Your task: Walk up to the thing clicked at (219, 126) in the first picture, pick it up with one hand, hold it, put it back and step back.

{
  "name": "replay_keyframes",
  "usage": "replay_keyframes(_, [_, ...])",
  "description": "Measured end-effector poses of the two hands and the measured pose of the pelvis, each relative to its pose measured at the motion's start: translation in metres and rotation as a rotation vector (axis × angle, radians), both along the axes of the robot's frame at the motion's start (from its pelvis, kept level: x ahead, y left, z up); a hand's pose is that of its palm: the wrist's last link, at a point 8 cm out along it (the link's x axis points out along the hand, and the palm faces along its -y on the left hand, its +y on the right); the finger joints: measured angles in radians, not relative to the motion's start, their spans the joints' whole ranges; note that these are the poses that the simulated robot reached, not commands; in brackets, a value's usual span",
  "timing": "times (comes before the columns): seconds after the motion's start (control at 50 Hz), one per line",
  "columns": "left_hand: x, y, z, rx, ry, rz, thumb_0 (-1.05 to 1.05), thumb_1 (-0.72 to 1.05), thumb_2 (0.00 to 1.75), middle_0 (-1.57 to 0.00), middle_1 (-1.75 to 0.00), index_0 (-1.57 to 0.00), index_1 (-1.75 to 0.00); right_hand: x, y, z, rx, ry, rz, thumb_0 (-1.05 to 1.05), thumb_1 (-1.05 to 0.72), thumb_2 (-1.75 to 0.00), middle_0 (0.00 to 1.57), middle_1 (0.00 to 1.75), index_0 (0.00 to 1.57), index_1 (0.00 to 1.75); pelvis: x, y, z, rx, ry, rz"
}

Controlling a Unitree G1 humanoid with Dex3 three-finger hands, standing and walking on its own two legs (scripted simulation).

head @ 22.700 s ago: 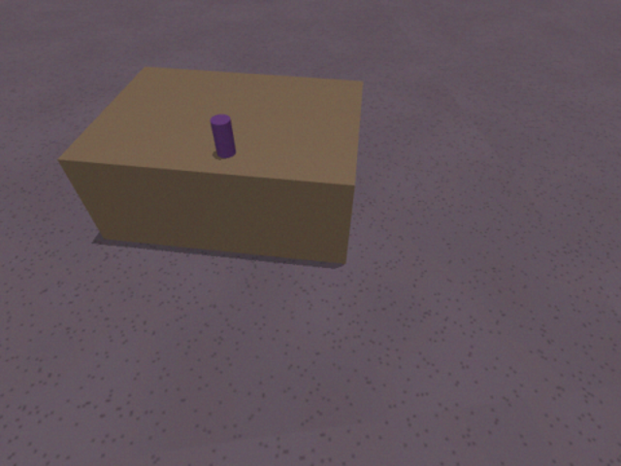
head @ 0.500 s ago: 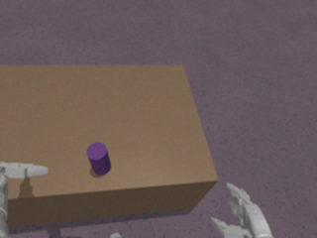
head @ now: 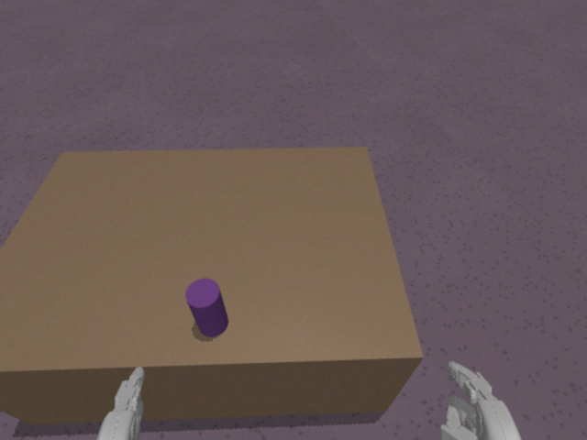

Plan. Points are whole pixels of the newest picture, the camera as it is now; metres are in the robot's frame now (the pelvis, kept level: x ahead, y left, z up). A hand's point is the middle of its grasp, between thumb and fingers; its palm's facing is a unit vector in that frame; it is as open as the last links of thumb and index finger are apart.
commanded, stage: home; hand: left
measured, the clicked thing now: (208, 308) +0.45 +0.20 -0.24
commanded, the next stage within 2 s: stand in 2.00 s
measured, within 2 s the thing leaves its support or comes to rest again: neither
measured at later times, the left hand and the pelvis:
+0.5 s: hand out of the picture +0.17 +0.17 -0.06, palm faces +0.11 -0.97 -0.23, open 17.3 cm; pelvis -0.01 +0.00 -0.01, yaw +0 degrees
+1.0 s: hand out of the picture +0.17 +0.18 -0.06, palm faces +0.11 -0.97 -0.22, open 17.1 cm; pelvis +0.00 +0.00 -0.01, yaw +0 degrees
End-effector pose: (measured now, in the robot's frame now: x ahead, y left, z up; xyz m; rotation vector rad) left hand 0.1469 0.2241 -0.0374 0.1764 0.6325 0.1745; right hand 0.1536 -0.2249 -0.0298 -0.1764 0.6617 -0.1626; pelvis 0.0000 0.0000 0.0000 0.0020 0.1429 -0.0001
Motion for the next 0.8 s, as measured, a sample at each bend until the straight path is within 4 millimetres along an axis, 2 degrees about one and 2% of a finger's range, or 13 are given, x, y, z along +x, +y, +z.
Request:
replay_keyframes(0.1, [-0.012,-0.01,-0.002,-0.011,0.002,-0.003,-0.01,-0.5,0.09,-0.07,-0.06,-0.07,-0.06,-0.004,-0.007,0.002,-0.014,-0.016,0.0,0.01,-0.9,-0.9,0.21,0.3,0.2,0.31,-0.006,-0.006,-0.002,0.005,-0.011,0.003])
replay_keyframes(0.22, [-0.006,-0.004,0.005,0.029,-0.042,-0.003,-0.01,-0.51,0.08,-0.06,-0.06,-0.06,-0.06,-0.013,-0.013,0.001,-0.025,-0.019,-0.009,0.01,-0.9,-0.9,0.21,0.3,0.2,0.31,-0.01,-0.009,-0.004,0.007,-0.016,0.002])
replay_keyframes(0.32, [-0.003,-0.009,0.005,0.019,-0.053,-0.019,-0.01,-0.51,0.08,-0.06,-0.06,-0.06,-0.06,-0.018,-0.009,-0.001,-0.008,-0.018,-0.016,0.01,-0.9,-0.9,0.2,0.3,0.2,0.31,-0.01,-0.007,-0.005,0.008,-0.013,-0.004])
replay_keyframes(0.4, [-0.004,-0.011,0.003,0.008,-0.046,-0.023,-0.01,-0.5,0.08,-0.06,-0.06,-0.06,-0.06,-0.016,-0.008,-0.001,-0.007,-0.019,-0.022,0.01,-0.9,-0.9,0.21,0.3,0.2,0.31,-0.009,-0.005,-0.006,0.009,-0.01,-0.008])
replay_keyframes(0.62, [-0.001,0.0,0.001,0.023,-0.042,-0.009,-0.01,-0.49,0.09,-0.06,-0.07,-0.06,-0.06,-0.007,-0.003,0.002,-0.022,-0.024,-0.012,0.01,-0.9,-0.9,0.2,0.3,0.2,0.31,-0.004,-0.001,-0.006,0.005,0.001,-0.006])
replay_keyframes(0.8, [0.005,0.002,0.004,0.015,-0.055,-0.01,-0.01,-0.49,0.1,-0.06,-0.07,-0.06,-0.06,-0.008,-0.001,0.001,-0.024,-0.02,-0.022,0.01,-0.9,-0.9,0.21,0.3,0.2,0.31,-0.002,0.003,-0.007,0.002,0.001,-0.009])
